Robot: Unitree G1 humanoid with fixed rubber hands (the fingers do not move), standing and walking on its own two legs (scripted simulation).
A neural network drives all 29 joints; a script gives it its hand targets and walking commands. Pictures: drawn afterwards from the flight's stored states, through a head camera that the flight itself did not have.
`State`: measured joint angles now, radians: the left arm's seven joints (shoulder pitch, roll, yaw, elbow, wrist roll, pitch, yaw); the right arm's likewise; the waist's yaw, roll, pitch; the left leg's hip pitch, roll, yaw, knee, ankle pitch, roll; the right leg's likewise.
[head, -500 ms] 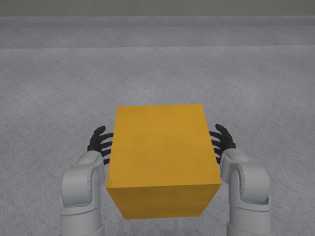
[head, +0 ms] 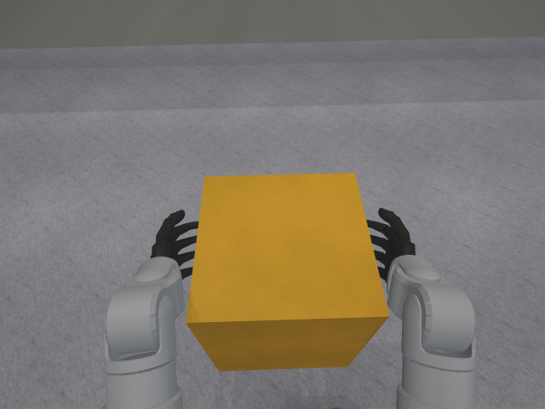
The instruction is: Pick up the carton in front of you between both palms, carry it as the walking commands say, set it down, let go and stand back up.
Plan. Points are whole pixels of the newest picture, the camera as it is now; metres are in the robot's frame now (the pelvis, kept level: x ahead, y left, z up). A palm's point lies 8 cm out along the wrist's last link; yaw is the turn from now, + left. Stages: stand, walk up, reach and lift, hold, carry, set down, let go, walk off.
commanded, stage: carry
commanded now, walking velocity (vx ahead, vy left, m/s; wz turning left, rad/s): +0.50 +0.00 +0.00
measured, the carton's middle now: (281, 279) +0.29 +0.00 +0.03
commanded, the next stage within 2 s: none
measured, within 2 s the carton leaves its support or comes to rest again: neither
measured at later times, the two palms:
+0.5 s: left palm (194, 125) +0.61 +0.16 +0.09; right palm (343, 123) +0.60 -0.14 +0.09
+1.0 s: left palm (221, 48) +0.94 +0.13 +0.10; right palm (333, 48) +0.93 -0.16 +0.10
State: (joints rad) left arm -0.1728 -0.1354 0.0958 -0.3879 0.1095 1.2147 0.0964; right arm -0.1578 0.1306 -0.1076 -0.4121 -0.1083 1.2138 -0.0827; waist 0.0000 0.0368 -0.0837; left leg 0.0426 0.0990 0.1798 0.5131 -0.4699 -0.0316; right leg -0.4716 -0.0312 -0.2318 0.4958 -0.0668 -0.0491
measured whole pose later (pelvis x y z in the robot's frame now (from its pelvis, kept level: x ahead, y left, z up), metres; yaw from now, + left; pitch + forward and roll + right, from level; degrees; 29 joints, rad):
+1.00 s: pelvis +0.67 -0.01 +0.00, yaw +0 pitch +3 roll -1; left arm -0.17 -0.14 0.09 -0.37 0.11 1.20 0.10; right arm -0.15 0.13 -0.11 -0.40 -0.11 1.20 -0.08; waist 0.01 0.05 -0.07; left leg 0.01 0.11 0.16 0.61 -0.47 -0.03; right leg -0.47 -0.02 -0.23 0.52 -0.09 -0.08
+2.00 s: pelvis +1.13 -0.01 +0.02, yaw -1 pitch +4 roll +0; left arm -0.19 -0.14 0.12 -0.25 0.14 1.20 0.08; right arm -0.18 0.14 -0.12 -0.27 -0.13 1.21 -0.08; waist 0.00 0.01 -0.15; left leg -0.25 0.06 0.18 0.52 -0.32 0.00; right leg -0.23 -0.05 -0.15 0.50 -0.33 0.01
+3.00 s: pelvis +1.09 -0.01 +0.02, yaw -1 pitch +2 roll +0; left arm -0.23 -0.15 0.18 0.18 0.25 0.74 0.03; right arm -0.23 0.14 -0.18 0.17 -0.24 0.73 -0.01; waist 0.00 0.00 -0.10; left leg -0.28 0.06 0.18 0.51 -0.26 0.02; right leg -0.26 -0.06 -0.16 0.50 -0.27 0.00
